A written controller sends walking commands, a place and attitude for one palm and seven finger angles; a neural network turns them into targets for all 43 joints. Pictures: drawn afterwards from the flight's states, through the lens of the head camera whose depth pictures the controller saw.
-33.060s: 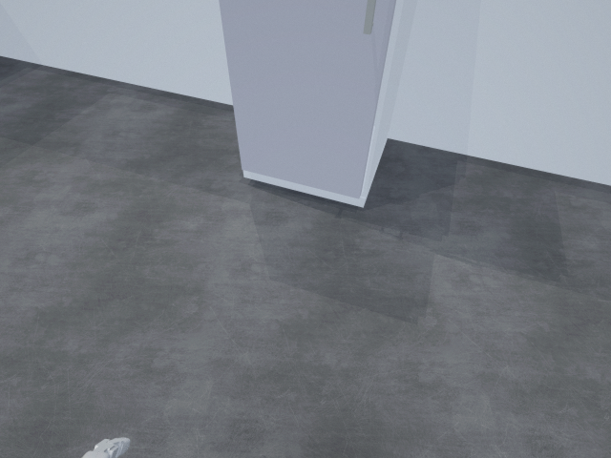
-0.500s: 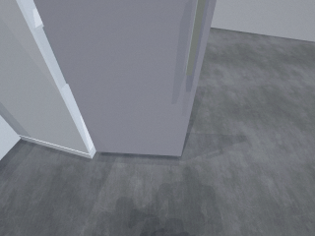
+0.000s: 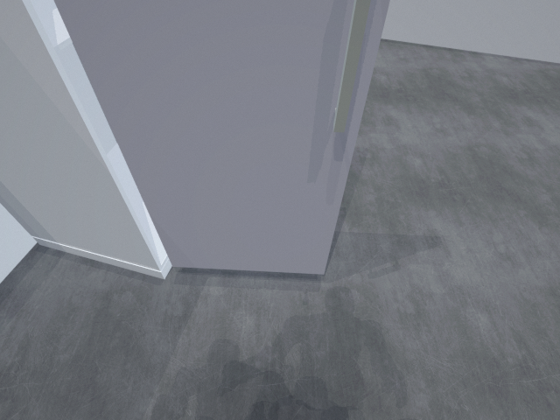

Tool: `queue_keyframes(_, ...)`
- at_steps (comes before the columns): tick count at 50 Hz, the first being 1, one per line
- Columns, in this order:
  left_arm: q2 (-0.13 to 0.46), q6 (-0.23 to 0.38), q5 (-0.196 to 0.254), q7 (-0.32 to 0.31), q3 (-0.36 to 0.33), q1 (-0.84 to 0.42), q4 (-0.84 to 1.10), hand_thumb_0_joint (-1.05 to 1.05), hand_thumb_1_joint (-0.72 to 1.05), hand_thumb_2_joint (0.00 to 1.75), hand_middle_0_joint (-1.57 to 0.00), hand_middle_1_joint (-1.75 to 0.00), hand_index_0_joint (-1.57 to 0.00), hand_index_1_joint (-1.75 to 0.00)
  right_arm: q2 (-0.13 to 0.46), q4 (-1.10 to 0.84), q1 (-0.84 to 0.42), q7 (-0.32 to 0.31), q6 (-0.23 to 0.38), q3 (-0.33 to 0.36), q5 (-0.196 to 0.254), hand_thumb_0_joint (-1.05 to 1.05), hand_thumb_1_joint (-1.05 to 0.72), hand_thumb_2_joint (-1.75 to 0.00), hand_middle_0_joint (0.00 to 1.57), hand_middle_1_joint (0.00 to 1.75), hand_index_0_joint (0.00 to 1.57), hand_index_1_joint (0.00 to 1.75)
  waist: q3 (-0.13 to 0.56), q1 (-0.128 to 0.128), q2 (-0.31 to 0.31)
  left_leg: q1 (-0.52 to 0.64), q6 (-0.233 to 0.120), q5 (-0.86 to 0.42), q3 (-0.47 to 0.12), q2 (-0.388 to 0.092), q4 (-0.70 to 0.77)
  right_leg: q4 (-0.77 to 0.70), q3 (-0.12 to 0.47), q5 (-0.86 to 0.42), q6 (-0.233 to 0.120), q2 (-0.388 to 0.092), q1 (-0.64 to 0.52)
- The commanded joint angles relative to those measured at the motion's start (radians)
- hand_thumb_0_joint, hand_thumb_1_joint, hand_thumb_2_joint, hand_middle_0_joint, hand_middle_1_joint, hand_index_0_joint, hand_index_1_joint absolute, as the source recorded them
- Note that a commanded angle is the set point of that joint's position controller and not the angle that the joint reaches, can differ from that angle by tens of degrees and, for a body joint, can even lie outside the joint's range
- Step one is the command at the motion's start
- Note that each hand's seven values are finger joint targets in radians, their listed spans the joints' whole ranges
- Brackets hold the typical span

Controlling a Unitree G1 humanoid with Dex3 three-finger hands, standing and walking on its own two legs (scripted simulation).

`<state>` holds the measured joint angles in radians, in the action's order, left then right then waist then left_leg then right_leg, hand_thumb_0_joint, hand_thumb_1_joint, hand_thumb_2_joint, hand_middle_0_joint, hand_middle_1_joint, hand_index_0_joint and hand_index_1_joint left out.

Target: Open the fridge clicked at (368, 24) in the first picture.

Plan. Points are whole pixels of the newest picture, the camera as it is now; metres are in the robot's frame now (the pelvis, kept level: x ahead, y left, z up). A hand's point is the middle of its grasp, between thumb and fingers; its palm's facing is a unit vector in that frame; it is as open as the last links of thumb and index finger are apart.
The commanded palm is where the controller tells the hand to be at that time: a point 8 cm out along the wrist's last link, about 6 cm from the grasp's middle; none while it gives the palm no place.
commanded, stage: look to check the result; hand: right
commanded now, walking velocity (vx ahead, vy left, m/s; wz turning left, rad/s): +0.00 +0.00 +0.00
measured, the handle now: (354, 29) +0.68 -0.08 +0.23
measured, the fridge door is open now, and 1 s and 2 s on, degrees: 77 77 77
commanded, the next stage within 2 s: stand and wait in 0.26 s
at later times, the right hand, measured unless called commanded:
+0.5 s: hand out of the picture +0.10 -0.23 -0.16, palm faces -0.03 +0.95 -0.32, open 7.4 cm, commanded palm none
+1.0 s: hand out of the picture +0.09 -0.21 -0.16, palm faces -0.02 +0.95 -0.31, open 7.4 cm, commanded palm none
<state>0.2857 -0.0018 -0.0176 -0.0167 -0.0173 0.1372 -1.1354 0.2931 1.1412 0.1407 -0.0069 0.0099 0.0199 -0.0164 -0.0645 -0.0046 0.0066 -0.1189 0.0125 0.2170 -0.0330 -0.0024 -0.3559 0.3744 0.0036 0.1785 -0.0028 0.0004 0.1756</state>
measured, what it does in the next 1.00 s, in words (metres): stands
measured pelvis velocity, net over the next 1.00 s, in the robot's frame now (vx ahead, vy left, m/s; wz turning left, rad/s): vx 0.02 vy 0.02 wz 0.01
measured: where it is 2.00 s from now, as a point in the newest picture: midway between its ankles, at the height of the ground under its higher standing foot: outside the picture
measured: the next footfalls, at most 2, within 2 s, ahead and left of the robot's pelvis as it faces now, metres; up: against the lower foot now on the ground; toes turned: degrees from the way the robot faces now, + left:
none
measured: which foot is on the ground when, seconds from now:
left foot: down 0.00-1.00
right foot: down 0.00-1.00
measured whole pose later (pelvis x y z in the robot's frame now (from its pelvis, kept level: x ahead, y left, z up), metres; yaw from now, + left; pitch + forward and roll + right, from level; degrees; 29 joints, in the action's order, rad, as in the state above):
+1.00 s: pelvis +0.02 +0.02 +0.00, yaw +1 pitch -1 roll +0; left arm 0.29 0.00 -0.02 -0.02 -0.01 0.12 -1.13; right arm 0.29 1.13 0.13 -0.01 0.02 0.01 -0.01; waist -0.05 -0.01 0.01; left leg -0.07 -0.01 0.23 -0.03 0.02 -0.32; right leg 0.33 0.00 0.19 0.02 -0.03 0.12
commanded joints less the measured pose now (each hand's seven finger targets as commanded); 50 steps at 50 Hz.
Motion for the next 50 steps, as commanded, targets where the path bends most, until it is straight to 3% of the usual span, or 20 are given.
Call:
queue_keyframes(1,0.191,0.021,0.0,-0.009,-0.034,-0.037,0.061,0.0,0.9,0.9,-0.2,-0.3,-0.2,-0.3,0.185,-0.057,-0.036,-0.007,0.021,0.028,0.006,0.0,-0.9,-0.9,0.2,0.3,0.2,0.3,0.094,-0.006,-0.011,-0.027,-0.049,-0.133,-0.067,-0.103,0.07,-0.053,0.086,-0.136,-0.026,-0.112,-0.073)
queue_keyframes(9,0.211,0.022,0.0,-0.005,-0.03,-0.06,0.063,0.0,0.9,0.9,-0.2,-0.3,-0.2,-0.3,0.205,-0.061,-0.058,-0.005,0.02,0.025,0.006,0.0,-0.9,-0.9,0.2,0.3,0.2,0.3,0.078,-0.005,-0.004,-0.027,-0.048,-0.135,-0.066,-0.106,0.077,-0.067,0.086,-0.139,-0.023,-0.115,-0.074)
queue_keyframes(12,0.218,0.023,0.001,-0.006,-0.03,-0.062,0.069,0.0,0.9,0.9,-0.2,-0.3,-0.2,-0.3,0.212,-0.067,-0.058,-0.006,0.024,0.027,0.005,0.0,-0.9,-0.9,0.2,0.3,0.2,0.3,0.111,-0.005,-0.012,-0.005,-0.048,-0.176,-0.069,-0.106,0.074,-0.059,0.084,-0.172,-0.022,-0.116,-0.091)
queue_keyframes(22,0.223,0.023,0.001,-0.007,-0.027,-0.065,0.074,0.0,0.9,0.9,-0.2,-0.3,-0.2,-0.3,0.217,-0.076,-0.065,-0.008,0.026,0.027,0.005,0.0,-0.9,-0.9,0.2,0.3,0.2,0.3,0.117,-0.006,-0.02,0.013,-0.049,-0.243,-0.068,-0.109,0.073,-0.057,0.077,-0.221,-0.018,-0.12,-0.111)
queue_keyframes(31,0.207,0.022,0.0,-0.01,-0.025,-0.06,0.068,0.0,0.9,0.9,-0.2,-0.3,-0.2,-0.3,0.201,-0.074,-0.06,-0.008,0.023,0.027,0.007,0.0,-0.9,-0.9,0.2,0.3,0.2,0.3,0.091,-0.007,-0.009,0.01,-0.049,-0.244,-0.067,-0.108,0.08,-0.062,0.069,-0.212,-0.015,-0.119,-0.105)
queue_keyframes(37,0.203,0.021,0.002,-0.013,-0.025,-0.049,0.067,0.0,0.9,0.9,-0.2,-0.3,-0.2,-0.3,0.198,-0.072,-0.043,-0.011,0.026,0.028,0.007,0.0,-0.9,-0.9,0.2,0.3,0.2,0.3,0.122,-0.007,-0.018,0.026,-0.05,-0.29,-0.068,-0.106,0.074,-0.048,0.066,-0.245,-0.015,-0.121,-0.128)
queue_keyframes(50,0.193,0.019,0.001,-0.014,-0.027,-0.042,0.056,0.0,0.9,0.9,-0.2,-0.3,-0.2,-0.3,0.189,-0.066,-0.038,-0.012,0.024,0.028,0.009,0.0,-0.9,-0.9,0.2,0.3,0.2,0.3,0.079,-0.007,-0.011,0.008,-0.052,-0.262,-0.071,-0.106,0.084,-0.059,0.059,-0.201,-0.012,-0.121,-0.113)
